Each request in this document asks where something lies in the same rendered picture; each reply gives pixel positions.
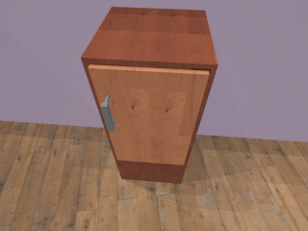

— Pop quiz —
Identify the cupboard door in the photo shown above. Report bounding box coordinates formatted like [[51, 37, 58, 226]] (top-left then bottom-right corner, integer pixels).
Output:
[[88, 64, 210, 166]]

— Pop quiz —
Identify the handle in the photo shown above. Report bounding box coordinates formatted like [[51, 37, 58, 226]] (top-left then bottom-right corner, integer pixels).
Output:
[[100, 94, 116, 131]]

